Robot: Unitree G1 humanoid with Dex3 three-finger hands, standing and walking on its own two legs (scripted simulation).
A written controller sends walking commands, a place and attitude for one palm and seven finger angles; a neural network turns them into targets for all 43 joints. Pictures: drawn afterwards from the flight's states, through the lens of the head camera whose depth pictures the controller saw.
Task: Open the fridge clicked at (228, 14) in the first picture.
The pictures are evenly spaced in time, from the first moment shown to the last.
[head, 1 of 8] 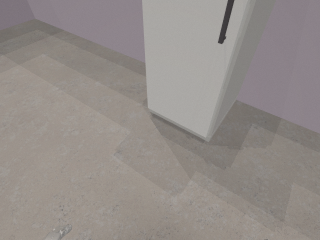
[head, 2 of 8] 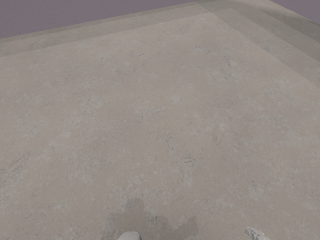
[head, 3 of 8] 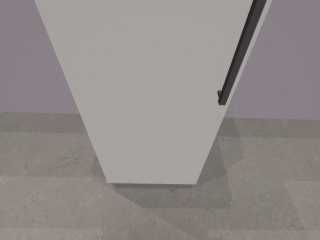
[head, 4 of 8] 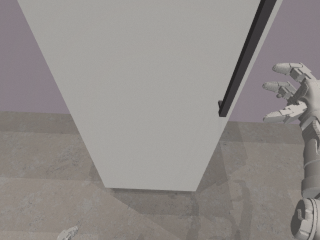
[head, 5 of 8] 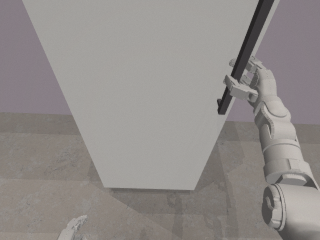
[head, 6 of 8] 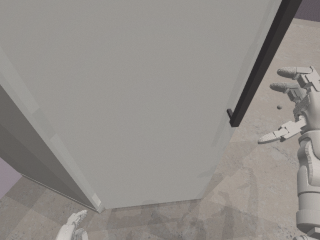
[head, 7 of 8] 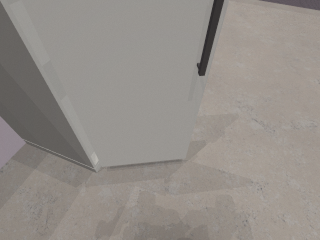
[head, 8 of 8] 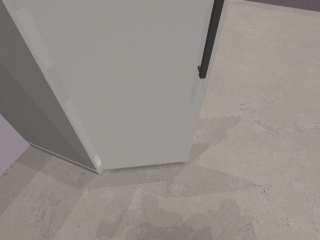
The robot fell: no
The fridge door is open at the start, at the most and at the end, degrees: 0 67 61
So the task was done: yes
